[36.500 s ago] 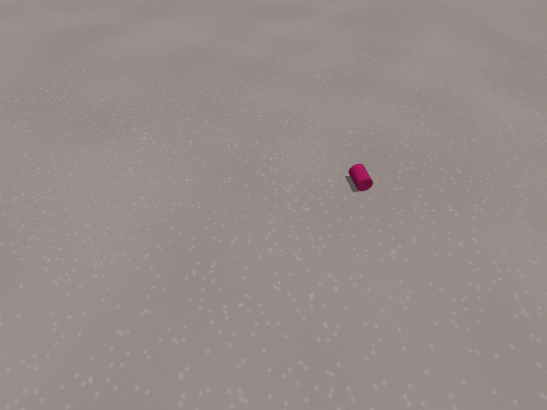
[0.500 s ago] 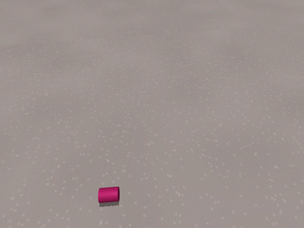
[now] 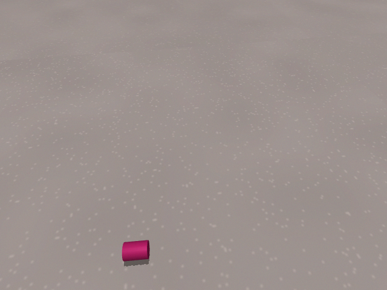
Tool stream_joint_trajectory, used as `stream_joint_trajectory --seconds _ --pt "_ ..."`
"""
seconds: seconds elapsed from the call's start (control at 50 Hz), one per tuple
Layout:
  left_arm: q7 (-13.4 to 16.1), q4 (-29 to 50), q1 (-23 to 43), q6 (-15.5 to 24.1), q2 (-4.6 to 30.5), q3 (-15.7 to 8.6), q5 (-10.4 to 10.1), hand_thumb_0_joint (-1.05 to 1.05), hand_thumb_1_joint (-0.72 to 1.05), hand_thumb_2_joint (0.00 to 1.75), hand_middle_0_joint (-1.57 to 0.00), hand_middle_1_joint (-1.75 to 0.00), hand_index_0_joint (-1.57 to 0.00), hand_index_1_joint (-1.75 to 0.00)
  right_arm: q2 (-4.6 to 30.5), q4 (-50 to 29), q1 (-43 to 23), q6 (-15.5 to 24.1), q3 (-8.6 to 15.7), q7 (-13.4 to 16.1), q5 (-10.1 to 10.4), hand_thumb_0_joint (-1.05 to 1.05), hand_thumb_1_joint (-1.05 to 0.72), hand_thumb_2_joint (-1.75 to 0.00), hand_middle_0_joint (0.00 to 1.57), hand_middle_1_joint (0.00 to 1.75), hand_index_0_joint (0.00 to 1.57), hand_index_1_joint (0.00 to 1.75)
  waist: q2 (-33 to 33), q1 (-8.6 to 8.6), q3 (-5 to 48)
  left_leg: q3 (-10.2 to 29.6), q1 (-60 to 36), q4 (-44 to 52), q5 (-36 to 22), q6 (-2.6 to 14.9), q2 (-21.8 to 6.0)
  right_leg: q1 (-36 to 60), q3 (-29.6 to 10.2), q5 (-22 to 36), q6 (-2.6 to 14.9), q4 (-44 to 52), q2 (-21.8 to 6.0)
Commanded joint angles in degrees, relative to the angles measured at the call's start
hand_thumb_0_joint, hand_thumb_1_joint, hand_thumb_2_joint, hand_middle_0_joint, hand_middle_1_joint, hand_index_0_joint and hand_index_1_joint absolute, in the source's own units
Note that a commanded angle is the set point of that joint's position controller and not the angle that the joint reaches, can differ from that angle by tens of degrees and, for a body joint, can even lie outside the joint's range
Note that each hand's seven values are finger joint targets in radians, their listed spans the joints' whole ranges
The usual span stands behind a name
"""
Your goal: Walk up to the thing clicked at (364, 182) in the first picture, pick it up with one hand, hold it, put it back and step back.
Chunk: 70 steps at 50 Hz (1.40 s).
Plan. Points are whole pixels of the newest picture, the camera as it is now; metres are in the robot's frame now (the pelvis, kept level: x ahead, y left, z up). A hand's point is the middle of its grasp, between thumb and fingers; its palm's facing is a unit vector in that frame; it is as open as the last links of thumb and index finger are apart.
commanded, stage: stand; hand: left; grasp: from above
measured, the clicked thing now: (136, 250) +0.44 +0.29 -0.74
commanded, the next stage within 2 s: step back in 0.52 s
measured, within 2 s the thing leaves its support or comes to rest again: neither
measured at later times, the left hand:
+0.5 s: hand out of the picture +0.07 +0.24 -0.16, palm faces -0.01 -0.94 -0.33, open 7.4 cm
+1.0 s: hand out of the picture +0.08 +0.30 -0.19, palm faces -0.03 -0.93 -0.37, open 7.4 cm
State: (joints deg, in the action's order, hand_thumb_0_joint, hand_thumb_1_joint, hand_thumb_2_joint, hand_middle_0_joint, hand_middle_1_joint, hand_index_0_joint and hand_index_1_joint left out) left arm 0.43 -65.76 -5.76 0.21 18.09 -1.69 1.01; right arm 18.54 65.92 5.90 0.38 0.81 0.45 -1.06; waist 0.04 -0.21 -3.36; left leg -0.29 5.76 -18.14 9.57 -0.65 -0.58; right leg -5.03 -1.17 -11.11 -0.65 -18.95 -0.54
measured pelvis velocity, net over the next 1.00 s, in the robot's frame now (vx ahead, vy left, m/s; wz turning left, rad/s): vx -0.07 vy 0.04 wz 0.01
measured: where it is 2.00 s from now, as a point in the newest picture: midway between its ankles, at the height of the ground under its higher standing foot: outside the picture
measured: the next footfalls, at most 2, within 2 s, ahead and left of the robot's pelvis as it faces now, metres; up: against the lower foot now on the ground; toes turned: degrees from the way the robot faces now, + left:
left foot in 0.96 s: -0.06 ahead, +0.14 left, +0.00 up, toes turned -2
right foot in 1.40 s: -0.12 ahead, -0.06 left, +0.00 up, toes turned +0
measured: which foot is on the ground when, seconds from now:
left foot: down 0.00-0.74, up 0.76-0.94, down 0.96-1.00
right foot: down 0.00-0.98, up 1.00-1.00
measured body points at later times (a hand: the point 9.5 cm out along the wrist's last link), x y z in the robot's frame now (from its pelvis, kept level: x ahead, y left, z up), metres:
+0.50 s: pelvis +0.00 +0.00 +0.00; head +0.01 -0.01 +0.45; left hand +0.07 +0.29 -0.14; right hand +0.06 -0.30 -0.14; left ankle +0.01 +0.13 -0.75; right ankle -0.01 -0.13 -0.75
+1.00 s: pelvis -0.07 +0.04 -0.03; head +0.00 +0.06 +0.41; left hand +0.08 +0.35 -0.16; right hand +0.00 -0.29 -0.14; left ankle -0.10 +0.14 -0.75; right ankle -0.01 -0.12 -0.74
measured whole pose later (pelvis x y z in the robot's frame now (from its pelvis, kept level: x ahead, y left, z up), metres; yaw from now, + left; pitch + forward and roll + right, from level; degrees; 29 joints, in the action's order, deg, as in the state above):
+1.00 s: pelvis -0.07 +0.04 -0.03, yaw +1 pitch -1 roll +1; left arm 0.8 -51.0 -0.6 -3.2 23.3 -3.5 1.3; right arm 22.0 55.7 7.7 -1.6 3.5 0.0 -1.3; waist -3.9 -1.1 -10.2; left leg 1.4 14.1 -37.9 23.8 1.8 3.5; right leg -24.7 -4.4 -17.7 -1.0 -41.5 -3.2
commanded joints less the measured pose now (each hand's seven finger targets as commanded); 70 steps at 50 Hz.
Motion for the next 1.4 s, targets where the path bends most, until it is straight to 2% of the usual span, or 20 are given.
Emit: stream_joint_trajectory --seconds 0.0,0.48,0.5,0.58,0.64,0.7,0.74,0.78,0.88,0.92,0.94,0.96,0.98,1.0,1.04,1.08,1.22,1.3,1.36,1.38 --pt "0.8 3.8 2.5 1.4 12.1 -1.8 -0.2 0.00 0.90 0.90 -0.20 -0.30 -0.20 -0.30 11.3 -3.7 -2.6 1.3 2.1 0.5 0.2 0.00 -0.90 -0.90 0.20 0.30 0.20 0.30 0.1 -0.01 4.1 4.8 -1.3 2.7 -5.8 1.66 -6.6 -1.0 -4.8 7.0 1.81 3.2 -6.1" --pt "0.4 3.8 1.1 1.5 12.6 -1.1 -0.6 0.00 0.90 0.90 -0.20 -0.30 -0.20 -0.30 12.3 -3.1 -0.9 1.4 1.7 0.3 0.3 0.00 -0.90 -0.90 0.20 0.30 0.20 0.30 0.8 -0.13 4.0 4.8 -0.6 2.8 -4.8 1.52 -6.6 -1.1 -5.2 6.8 1.89 3.2 -6.2" --pt "0.7 5.6 1.3 1.0 17.0 -3.4 -1.1 0.00 0.90 0.90 -0.20 -0.30 -0.20 -0.30 15.9 -4.2 -3.1 0.4 3.0 0.2 0.2 0.00 -0.90 -0.90 0.20 0.30 0.20 0.30 0.1 0.16 -1.2 5.9 3.4 -2.6 -14.4 2.85 -6.2 -5.4 -5.7 16.6 2.17 -1.8 -5.4" --pt "1.2 7.9 0.1 0.4 15.4 -3.8 -1.4 0.00 0.90 0.90 -0.20 -0.30 -0.20 -0.30 15.0 -6.4 -1.2 -0.3 3.6 0.3 1.1 0.00 -0.90 -0.90 0.20 0.30 0.20 0.30 0.4 -0.41 6.3 5.1 2.2 -7.0 -22.1 5.19 -7.1 -2.7 -3.9 19.2 3.79 -8.3 -4.4" --pt "1.0 10.1 0.6 -0.2 15.2 -3.7 -1.2 0.00 0.90 0.90 -0.20 -0.30 -0.20 -0.30 15.6 -8.2 -2.2 -1.0 4.2 0.1 1.2 0.00 -0.90 -0.90 0.20 0.30 0.20 0.30 1.1 -0.43 8.2 5.1 2.6 -10.1 -16.4 6.01 -6.2 -5.4 -5.2 16.1 5.03 -10.1 -4.7" --pt "1.0 11.8 1.2 -0.4 17.7 -4.4 -0.7 0.00 0.90 0.90 -0.20 -0.30 -0.20 -0.30 14.1 -9.9 -1.9 -1.9 4.1 0.0 1.1 0.00 -0.90 -0.90 0.20 0.30 0.20 0.30 -3.3 -0.10 8.8 2.2 4.7 -19.3 -7.1 4.07 -1.2 -7.2 -11.1 20.2 9.43 -6.5 -10.6" --pt "1.2 13.5 3.1 -0.5 20.3 -5.1 0.0 0.00 0.90 0.90 -0.20 -0.30 -0.20 -0.30 13.2 -10.6 -0.5 -2.7 4.3 -0.1 0.9 0.00 -0.90 -0.90 0.20 0.30 0.20 0.30 -10.5 0.21 7.0 0.6 9.2 -31.0 13.2 2.32 4.4 -9.2 -18.3 23.3 15.33 -2.2 -18.1" --pt "1.2 15.6 4.2 -0.4 20.7 -5.5 1.2 0.00 0.90 0.90 -0.20 -0.30 -0.20 -0.30 13.6 -11.2 2.4 -3.2 4.6 -0.4 0.4 0.00 -0.90 -0.90 0.20 0.30 0.20 0.30 -11.7 -0.34 6.1 4.6 10.8 -38.7 23.9 3.03 3.5 -12.2 -19.2 22.4 17.95 -3.6 -20.2" --pt "1.4 19.0 6.8 -1.1 18.6 -5.0 1.3 0.00 0.90 0.90 -0.20 -0.30 -0.20 -0.30 14.2 -12.2 6.2 -2.0 4.9 -0.4 1.1 0.00 -0.90 -0.90 0.20 0.30 0.20 0.30 -10.6 -1.06 7.5 2.8 10.6 -26.4 15.8 2.58 2.5 -8.7 -11.8 20.7 11.43 -10.6 -13.1" --pt "1.2 19.7 5.8 -2.1 17.5 -4.6 0.0 0.00 0.90 0.90 -0.20 -0.30 -0.20 -0.30 13.7 -12.4 7.1 -1.0 4.8 0.1 0.1 0.00 -0.90 -0.90 0.20 0.30 0.20 0.30 -5.1 -2.11 7.2 1.5 7.6 -5.9 -2.2 1.89 0.9 -5.8 -7.7 18.6 6.92 -18.5 -8.3" --pt "1.1 20.5 5.4 -2.5 15.4 -4.2 -0.6 0.00 0.90 0.90 -0.20 -0.30 -0.20 -0.30 16.2 -12.8 6.4 -0.7 5.8 0.4 -0.9 0.00 -0.90 -0.90 0.20 0.30 0.20 0.30 4.0 -1.48 7.0 10.9 3.9 -4.1 -17.9 2.16 -4.7 -10.9 -4.9 10.9 4.15 -26.1 -2.5" --pt "1.5 21.3 5.9 -2.6 13.2 -3.9 -0.9 0.00 0.90 0.90 -0.20 -0.30 -0.20 -0.30 19.7 -13.0 7.0 -0.5 6.7 0.7 -1.6 0.00 -0.90 -0.90 0.20 0.30 0.20 0.30 13.1 -1.41 5.6 20.3 -3.4 -5.4 -35.3 4.07 -11.4 -23.7 -4.3 -15.6 2.79 -32.7 5.1" --pt "1.9 20.6 4.1 -3.0 13.2 -3.9 -0.5 0.00 0.90 0.90 -0.20 -0.30 -0.20 -0.30 20.1 -13.5 6.2 -0.6 6.8 0.8 -1.5 0.00 -0.90 -0.90 0.20 0.30 0.20 0.30 6.7 -0.51 5.9 18.6 -5.2 -8.6 -41.6 6.99 -13.8 -26.3 -7.6 -22.4 2.62 -37.3 6.8" --pt "2.4 21.1 3.4 -2.9 13.1 -3.7 -0.3 0.00 0.90 0.90 -0.20 -0.30 -0.20 -0.30 22.5 -15.1 6.5 -0.6 7.2 0.9 -0.9 0.00 -0.90 -0.90 0.20 0.30 0.20 0.30 11.3 -2.50 7.3 23.3 -3.4 -7.9 -44.0 9.96 -18.2 -26.2 -9.4 -25.9 1.89 -40.0 7.1" --pt "2.5 20.3 5.7 -2.9 15.1 -4.3 0.0 0.00 0.90 0.90 -0.20 -0.30 -0.20 -0.30 20.8 -16.3 2.6 -0.6 7.1 1.6 -1.1 0.00 -0.90 -0.90 0.20 0.30 0.20 0.30 10.6 -2.20 5.4 20.8 -0.3 -6.5 -36.5 10.23 -16.2 -25.0 -12.6 -22.2 1.95 -46.6 6.7" --pt "2.1 19.9 1.5 -3.0 14.2 -4.3 -0.8 0.00 0.90 0.90 -0.20 -0.30 -0.20 -0.30 17.0 -17.1 -0.2 -0.4 6.0 2.4 -1.1 0.00 -0.90 -0.90 0.20 0.30 0.20 0.30 9.5 0.78 4.2 12.9 -3.2 -9.0 -38.0 6.21 -10.4 -27.9 -11.3 -15.5 2.03 -46.5 6.9" --pt "1.3 22.0 1.6 -2.3 13.8 -5.0 0.1 0.00 0.90 0.90 -0.20 -0.30 -0.20 -0.30 16.1 -17.8 5.9 -0.3 6.3 2.7 -0.1 0.00 -0.90 -0.90 0.20 0.30 0.20 0.30 5.8 -2.89 5.6 13.8 -8.8 -10.0 -32.4 9.60 -12.3 -23.7 -7.4 -15.9 -0.17 -34.4 5.1" --pt "0.9 21.9 -1.3 -1.9 13.2 -5.1 0.4 0.00 0.90 0.90 -0.20 -0.30 -0.20 -0.30 17.2 -19.0 4.2 -0.6 6.5 2.2 0.0 0.00 -0.90 -0.90 0.20 0.30 0.20 0.30 7.4 -1.76 8.7 14.3 -7.2 -12.7 -26.9 12.08 -13.4 -16.9 -3.8 -14.1 1.28 -20.7 1.9" --pt "0.8 19.6 -6.5 -1.0 12.5 -5.3 0.9 0.00 0.90 0.90 -0.20 -0.30 -0.20 -0.30 17.0 -19.7 1.0 -1.1 6.0 1.7 0.5 0.00 -0.90 -0.90 0.20 0.30 0.20 0.30 4.6 1.13 9.3 11.0 0.7 -16.8 -20.1 8.93 -10.6 -5.7 -2.8 2.0 3.14 -4.8 1.8" --pt "0.9 19.8 -6.3 -0.6 14.9 -5.7 1.2 0.00 0.90 0.90 -0.20 -0.30 -0.20 -0.30 15.5 -20.1 0.6 -1.0 5.6 1.5 1.1 0.00 -0.90 -0.90 0.20 0.30 0.20 0.30 -0.3 0.66 10.6 8.8 6.4 -19.8 -13.5 6.51 -7.2 -0.7 -8.6 13.8 4.69 -6.8 -1.7"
